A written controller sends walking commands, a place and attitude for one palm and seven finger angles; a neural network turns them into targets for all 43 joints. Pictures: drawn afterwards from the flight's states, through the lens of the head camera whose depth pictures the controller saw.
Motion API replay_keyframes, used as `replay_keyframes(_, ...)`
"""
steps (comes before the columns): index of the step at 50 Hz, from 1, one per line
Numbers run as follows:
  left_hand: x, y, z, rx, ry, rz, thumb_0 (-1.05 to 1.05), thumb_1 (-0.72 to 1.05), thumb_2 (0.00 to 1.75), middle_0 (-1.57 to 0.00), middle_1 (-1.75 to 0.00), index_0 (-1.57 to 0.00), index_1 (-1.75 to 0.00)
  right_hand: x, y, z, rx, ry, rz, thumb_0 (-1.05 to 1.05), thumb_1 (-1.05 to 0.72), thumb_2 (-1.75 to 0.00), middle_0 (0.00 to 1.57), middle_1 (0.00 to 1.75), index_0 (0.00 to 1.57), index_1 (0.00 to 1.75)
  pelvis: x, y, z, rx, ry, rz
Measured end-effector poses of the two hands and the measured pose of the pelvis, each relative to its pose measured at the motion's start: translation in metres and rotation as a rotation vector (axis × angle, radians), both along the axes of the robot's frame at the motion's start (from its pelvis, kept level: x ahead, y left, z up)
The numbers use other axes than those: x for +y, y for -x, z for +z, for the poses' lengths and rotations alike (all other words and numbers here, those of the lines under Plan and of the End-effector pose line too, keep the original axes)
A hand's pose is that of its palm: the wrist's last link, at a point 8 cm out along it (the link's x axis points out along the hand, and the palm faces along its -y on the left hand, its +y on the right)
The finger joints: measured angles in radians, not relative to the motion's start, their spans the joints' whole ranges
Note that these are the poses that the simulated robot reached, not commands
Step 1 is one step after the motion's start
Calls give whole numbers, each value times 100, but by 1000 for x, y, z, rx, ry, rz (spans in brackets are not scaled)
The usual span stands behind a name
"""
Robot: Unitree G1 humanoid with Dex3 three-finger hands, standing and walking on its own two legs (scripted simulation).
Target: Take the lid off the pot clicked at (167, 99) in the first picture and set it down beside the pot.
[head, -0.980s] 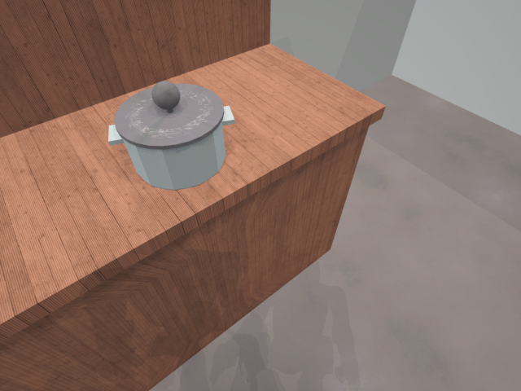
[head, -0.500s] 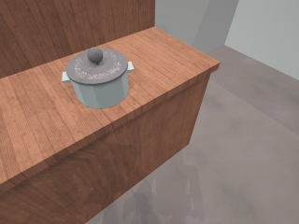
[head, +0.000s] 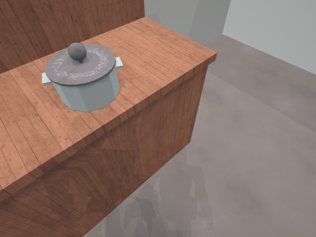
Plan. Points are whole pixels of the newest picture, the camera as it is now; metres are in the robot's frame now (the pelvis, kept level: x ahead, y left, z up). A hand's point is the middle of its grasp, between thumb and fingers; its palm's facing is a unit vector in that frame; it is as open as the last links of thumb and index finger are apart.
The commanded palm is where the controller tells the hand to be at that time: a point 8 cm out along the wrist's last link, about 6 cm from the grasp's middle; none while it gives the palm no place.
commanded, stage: walk to a spot facing it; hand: left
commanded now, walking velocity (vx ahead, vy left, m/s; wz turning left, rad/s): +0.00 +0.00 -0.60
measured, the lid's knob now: (77, 51) +0.56 +0.28 +0.16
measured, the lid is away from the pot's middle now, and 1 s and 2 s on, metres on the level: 0.00 0.00 0.00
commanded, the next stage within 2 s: none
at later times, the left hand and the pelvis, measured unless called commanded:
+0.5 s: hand out of the picture +0.10 +0.15 -0.14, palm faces -0.18 -0.94 -0.28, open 7.4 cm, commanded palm none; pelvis +0.02 -0.04 +0.01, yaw -18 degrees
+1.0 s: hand (144, 196) +0.26 +0.07 -0.15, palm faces -0.56 -0.77 -0.31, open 7.4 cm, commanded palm none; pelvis +0.03 -0.06 -0.01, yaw -35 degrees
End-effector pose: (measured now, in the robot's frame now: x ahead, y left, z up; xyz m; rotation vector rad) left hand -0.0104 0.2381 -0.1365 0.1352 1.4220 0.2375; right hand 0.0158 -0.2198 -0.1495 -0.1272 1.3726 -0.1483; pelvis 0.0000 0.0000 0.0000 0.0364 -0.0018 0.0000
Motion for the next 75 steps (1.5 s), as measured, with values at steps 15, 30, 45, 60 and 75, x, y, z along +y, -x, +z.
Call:
replay_keyframes(15,-31,-65,26,-88,-68,-171,0,90,90,-20,-30,-20,-30,-77,-45,12,-159,40,-96,1,-91,-90,20,30,20,30,-42,-5,8,16,-20,-167)
replay_keyframes(30,-31,-139,29,-130,-48,-364,1,90,90,-21,-30,-20,-30,-84,-88,47,-362,97,-216,1,-91,-90,20,30,20,30,-31,-23,14,36,-17,-366)
replay_keyframes(45,-72,-260,27,-240,-11,-650,1,91,90,-20,-30,-19,-30,-62,44,27,-144,110,-428,1,-90,-90,21,30,21,30,-34,-33,5,32,9,-549)
replay_keyframes(60,-188,-285,26,-275,48,-901,1,90,90,-20,-30,-20,-30,-93,133,25,-67,160,-697,1,-91,-90,20,30,20,30,-72,-29,3,3,-1,-733)
replay_keyframes(75,-211,-317,14,-218,121,-1028,1,90,90,-20,-30,-20,-30,-40,113,39,-150,159,-843,1,-91,-90,21,30,21,30,-66,-49,8,26,23,-931)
